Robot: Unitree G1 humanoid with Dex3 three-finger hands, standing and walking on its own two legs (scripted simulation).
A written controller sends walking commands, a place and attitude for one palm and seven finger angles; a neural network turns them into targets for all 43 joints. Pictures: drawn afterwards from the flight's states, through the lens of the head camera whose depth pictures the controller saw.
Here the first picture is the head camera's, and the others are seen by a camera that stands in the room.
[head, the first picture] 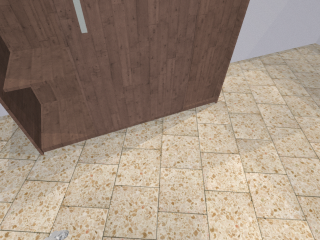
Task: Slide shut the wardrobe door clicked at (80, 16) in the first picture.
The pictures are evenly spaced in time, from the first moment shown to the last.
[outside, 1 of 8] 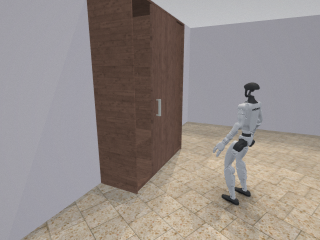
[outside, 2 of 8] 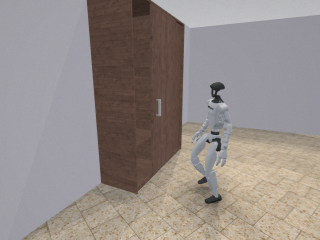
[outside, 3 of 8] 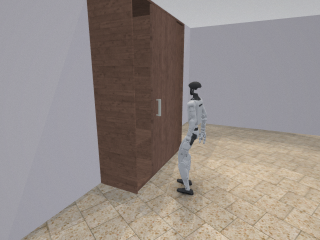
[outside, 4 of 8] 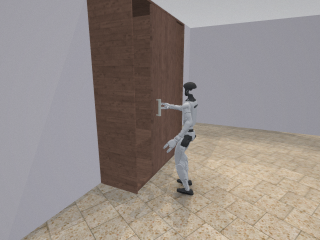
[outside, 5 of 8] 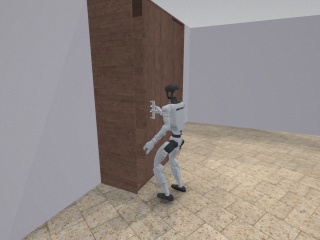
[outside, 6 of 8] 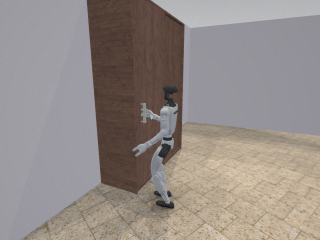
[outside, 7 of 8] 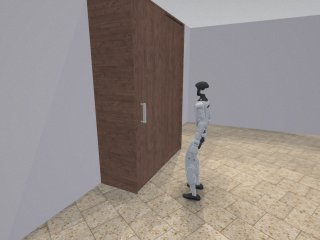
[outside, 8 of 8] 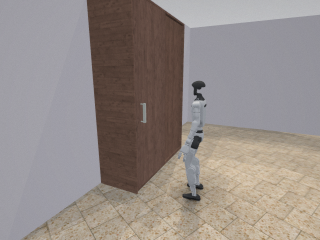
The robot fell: no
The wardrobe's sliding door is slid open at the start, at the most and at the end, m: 0.39 0.39 0.00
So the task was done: yes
